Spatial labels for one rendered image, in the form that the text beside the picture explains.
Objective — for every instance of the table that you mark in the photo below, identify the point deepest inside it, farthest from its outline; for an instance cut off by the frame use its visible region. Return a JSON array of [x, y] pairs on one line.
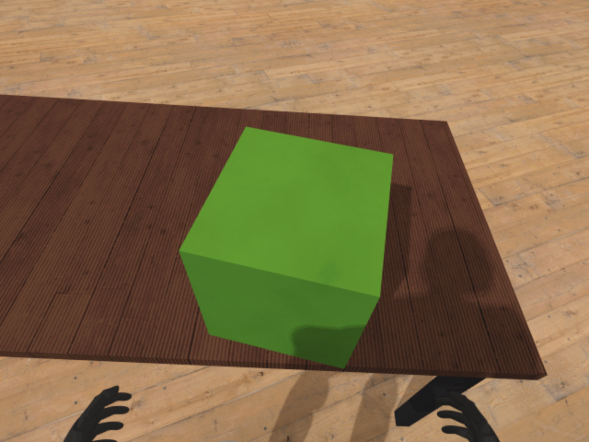
[[97, 197]]

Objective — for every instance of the carton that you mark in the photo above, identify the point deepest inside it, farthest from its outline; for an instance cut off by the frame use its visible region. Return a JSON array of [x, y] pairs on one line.
[[287, 251]]

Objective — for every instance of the robot left hand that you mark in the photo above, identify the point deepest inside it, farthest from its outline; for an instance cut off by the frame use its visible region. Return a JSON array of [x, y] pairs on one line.
[[87, 426]]

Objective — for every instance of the robot right hand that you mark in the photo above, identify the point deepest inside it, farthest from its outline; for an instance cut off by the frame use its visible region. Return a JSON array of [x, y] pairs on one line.
[[478, 429]]

